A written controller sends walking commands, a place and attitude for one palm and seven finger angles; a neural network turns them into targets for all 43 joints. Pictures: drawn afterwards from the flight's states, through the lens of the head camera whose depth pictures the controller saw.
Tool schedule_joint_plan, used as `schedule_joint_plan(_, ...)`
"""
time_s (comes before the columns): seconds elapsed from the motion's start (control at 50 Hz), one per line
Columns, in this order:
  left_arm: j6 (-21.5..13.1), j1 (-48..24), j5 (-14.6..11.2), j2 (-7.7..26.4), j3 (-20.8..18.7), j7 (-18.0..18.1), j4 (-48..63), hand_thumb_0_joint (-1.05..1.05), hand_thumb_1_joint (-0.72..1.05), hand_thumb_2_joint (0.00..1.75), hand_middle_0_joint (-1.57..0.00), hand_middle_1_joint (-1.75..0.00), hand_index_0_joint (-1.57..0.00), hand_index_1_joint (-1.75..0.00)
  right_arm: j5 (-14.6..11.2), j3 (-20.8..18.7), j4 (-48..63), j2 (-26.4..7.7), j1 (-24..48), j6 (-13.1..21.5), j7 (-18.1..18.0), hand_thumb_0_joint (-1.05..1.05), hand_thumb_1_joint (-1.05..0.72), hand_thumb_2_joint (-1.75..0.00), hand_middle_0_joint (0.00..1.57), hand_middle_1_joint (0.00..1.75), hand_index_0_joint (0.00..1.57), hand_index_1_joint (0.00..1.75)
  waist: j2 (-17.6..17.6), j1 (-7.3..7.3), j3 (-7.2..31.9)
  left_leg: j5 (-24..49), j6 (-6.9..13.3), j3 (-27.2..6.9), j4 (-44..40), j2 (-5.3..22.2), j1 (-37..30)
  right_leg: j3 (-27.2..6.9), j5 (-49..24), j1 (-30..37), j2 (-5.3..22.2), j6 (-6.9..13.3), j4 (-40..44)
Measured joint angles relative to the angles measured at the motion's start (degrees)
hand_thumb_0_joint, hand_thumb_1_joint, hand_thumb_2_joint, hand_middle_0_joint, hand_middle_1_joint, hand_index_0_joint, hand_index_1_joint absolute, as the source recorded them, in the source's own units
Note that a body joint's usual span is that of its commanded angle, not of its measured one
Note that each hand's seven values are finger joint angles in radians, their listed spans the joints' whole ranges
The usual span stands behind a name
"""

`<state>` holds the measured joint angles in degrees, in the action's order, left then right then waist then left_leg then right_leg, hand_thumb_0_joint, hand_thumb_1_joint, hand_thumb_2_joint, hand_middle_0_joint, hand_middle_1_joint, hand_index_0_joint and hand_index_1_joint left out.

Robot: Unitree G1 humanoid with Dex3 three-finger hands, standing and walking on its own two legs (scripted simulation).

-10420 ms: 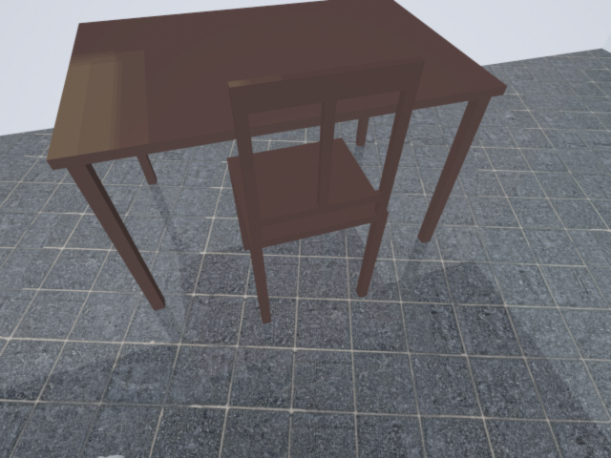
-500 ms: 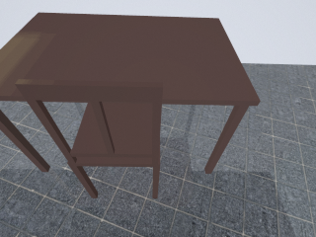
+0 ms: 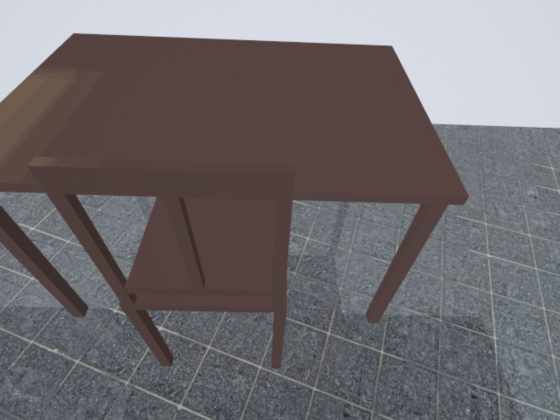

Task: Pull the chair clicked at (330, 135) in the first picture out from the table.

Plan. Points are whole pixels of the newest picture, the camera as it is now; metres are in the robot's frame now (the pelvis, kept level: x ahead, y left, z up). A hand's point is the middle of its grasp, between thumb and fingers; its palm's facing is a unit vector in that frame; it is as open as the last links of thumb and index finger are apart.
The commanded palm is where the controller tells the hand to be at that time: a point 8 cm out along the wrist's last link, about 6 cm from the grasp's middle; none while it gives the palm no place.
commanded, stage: look again from close up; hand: left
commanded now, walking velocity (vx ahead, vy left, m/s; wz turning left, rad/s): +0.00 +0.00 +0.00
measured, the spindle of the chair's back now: (187, 247) +0.43 +0.21 -0.07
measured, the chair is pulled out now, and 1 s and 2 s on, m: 0.00 0.00 0.00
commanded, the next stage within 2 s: raise the hand toward the chair's back in 0.24 s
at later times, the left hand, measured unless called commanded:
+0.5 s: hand (145, 405) +0.15 +0.20 -0.06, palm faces +0.24 -0.95 -0.19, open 7.5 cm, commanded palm +0.10 +0.23 -0.07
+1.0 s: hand out of the picture +0.13 +0.17 -0.06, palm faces +0.01 -1.00 -0.05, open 11.3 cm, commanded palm +0.11 +0.23 -0.06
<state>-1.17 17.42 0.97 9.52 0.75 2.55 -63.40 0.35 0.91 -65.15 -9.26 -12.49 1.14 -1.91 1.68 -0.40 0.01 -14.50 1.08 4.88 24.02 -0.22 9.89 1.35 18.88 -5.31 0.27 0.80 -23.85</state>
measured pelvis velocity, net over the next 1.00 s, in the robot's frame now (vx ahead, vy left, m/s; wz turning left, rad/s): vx -0.08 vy -0.03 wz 0.05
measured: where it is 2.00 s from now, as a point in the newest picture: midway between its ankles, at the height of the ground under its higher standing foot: outside the picture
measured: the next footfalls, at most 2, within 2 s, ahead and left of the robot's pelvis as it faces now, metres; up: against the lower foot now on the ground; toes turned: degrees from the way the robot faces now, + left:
none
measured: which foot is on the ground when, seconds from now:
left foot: down 0.00-1.00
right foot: down 0.00-1.00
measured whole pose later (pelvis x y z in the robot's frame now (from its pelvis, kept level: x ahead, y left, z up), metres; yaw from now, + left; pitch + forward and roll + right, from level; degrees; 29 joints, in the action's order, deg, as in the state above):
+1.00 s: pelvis -0.08 -0.03 -0.11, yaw +3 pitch +15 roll -2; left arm -25.9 17.2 -16.1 13.9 -8.8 -18.3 -5.4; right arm -1.6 1.8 -33.5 -11.4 -9.7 11.9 -3.9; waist -1.8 -0.9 8.0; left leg -26.2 -1.2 -2.6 69.8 3.1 58.4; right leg 9.0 33.3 -50.9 -1.3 4.7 -69.1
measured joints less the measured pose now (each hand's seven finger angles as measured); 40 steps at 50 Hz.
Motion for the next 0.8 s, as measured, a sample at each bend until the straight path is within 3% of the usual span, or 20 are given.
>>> schedule_joint_plan(0.36, -0.32, 0.06, 0.14, -0.33, 0.14, 0.37, -0.24, 0.01, 0.91, 0.90, -0.20, -0.30, -0.20, -0.29, -0.01, 0.23, -0.65, 0.06, -1.60, -0.43, 0.25, 0.01, -0.92, -0.90, 0.20, 0.30, 0.20, 0.30, -0.76, 0.31, -0.43, 0.04, -0.19, -0.43, 0.23, 0.10, 0.46, 0.42, -0.18, 0.34, -0.11, -0.02, 1.03)
schedule_joint_plan(0.4, 4.69, 6.04, -3.92, -0.12, -1.66, 0.98, 20.42, 0.02, 0.92, 0.89, -0.21, -0.30, -0.20, -0.29, -1.32, 0.25, 5.24, -0.30, -4.02, 2.21, -0.64, 0.01, -0.92, -0.90, 0.20, 0.30, 0.20, 0.30, -0.70, 0.21, -1.35, -0.74, -0.13, -0.59, 1.63, 0.17, 1.67, 0.58, 0.35, -1.22, -0.14, 0.05, -0.99)
schedule_joint_plan(0.42, 3.67, 8.52, -5.21, 0.67, -2.09, 1.88, 30.51, 0.02, 0.93, 0.89, -0.21, -0.30, -0.20, -0.29, -1.55, 0.15, 7.91, -0.36, -5.17, 5.02, -1.21, 0.01, -0.92, -0.90, 0.20, 0.30, 0.20, 0.30, -0.22, -0.15, -1.50, -0.72, -0.10, -0.34, 1.82, -0.14, 2.09, 0.50, 1.03, -2.65, 0.26, 0.20, -3.16)
schedule_joint_plan(0.46, 0.38, 9.94, -7.53, 1.69, -2.81, 2.92, 44.42, 0.03, 0.92, 0.89, -0.20, -0.29, -0.20, -0.29, -1.88, -0.44, 12.39, -1.10, -6.10, 9.80, -1.46, 0.01, -0.92, -0.90, 0.20, 0.30, 0.20, 0.30, -0.20, 0.72, -0.85, -0.50, -0.05, -0.76, 3.23, -0.96, 4.19, 1.35, 2.41, -5.86, 1.29, 0.25, -7.79)
schedule_joint_plan(0.52, -7.84, 5.05, -9.05, 1.53, -5.71, 0.56, 52.35, 0.03, 0.88, 0.87, -0.20, -0.29, -0.19, -0.29, -0.69, -1.85, 18.08, -3.33, -4.41, 12.65, -0.63, 0.01, -0.91, -0.90, 0.20, 0.30, 0.20, 0.30, -2.03, 2.74, 2.47, -2.38, -0.05, -2.16, 10.82, -1.14, 12.85, 2.84, 5.26, -12.66, 1.76, 0.36, -13.15)
schedule_joint_plan(0.6, -23.64, -0.21, -13.21, 0.27, -8.77, -9.83, 52.90, 0.02, 0.81, 0.84, -0.19, -0.27, -0.18, -0.27, -0.11, -3.68, 23.85, -4.79, 1.10, 12.70, 1.39, 0.01, -0.91, -0.90, 0.20, 0.30, 0.20, 0.30, -1.89, 2.84, 7.75, -6.39, -0.63, -1.46, 23.26, 0.56, 27.07, 2.01, 8.96, -27.48, 0.81, 1.37, -26.09)
schedule_joint_plan(0.64, -29.10, -0.34, -14.51, -0.48, -8.78, -15.99, 52.05, 0.01, 0.77, 0.83, -0.18, -0.27, -0.18, -0.27, -0.65, -4.50, 27.05, -5.27, 3.26, 12.24, 2.27, 0.01, -0.91, -0.90, 0.20, 0.30, 0.20, 0.30, -1.09, 2.38, 9.03, -8.20, -0.60, -1.20, 28.84, 1.18, 32.45, 1.71, 10.93, -33.03, 0.47, 2.02, -31.89)
schedule_joint_plan(0.7, -29.09, 1.68, -14.97, -1.18, -8.32, -20.13, 50.92, 0.01, 0.69, 0.80, -0.18, -0.26, -0.18, -0.26, -1.42, -5.08, 31.84, -6.08, 5.28, 10.63, 1.98, 0.01, -0.91, -0.90, 0.20, 0.30, 0.20, 0.30, -0.08, 1.35, 9.84, -10.31, -1.32, -1.52, 35.53, 1.71, 38.35, 1.97, 13.38, -38.91, 0.32, 2.32, -38.91)
schedule_joint_plan(0.76, -26.62, 4.92, -14.51, -1.03, -8.55, -18.19, 52.13, 0.01, 0.62, 0.77, -0.18, -0.25, -0.17, -0.25, -1.47, -5.23, 35.40, -6.29, 5.98, 9.71, 0.83, 0.01, -0.91, -0.90, 0.20, 0.30, 0.20, 0.30, 0.13, 0.12, 9.60, -11.69, -1.72, -2.88, 40.48, 2.17, 42.45, 3.28, 14.97, -42.21, -0.02, 3.00, -43.22)
schedule_joint_plan(0.8, -26.97, 7.16, -14.21, -0.51, -9.15, -15.64, 54.80, 0.01, 0.57, 0.75, -0.18, -0.24, -0.17, -0.24, -1.22, -4.89, 36.36, -5.80, 5.92, 9.82, 0.02, 0.01, -0.91, -0.90, 0.20, 0.30, 0.20, 0.30, -0.08, -0.58, 9.25, -12.26, -1.98, -4.08, 42.77, 2.52, 44.30, 4.43, 15.49, -43.34, -0.40, 3.39, -44.75)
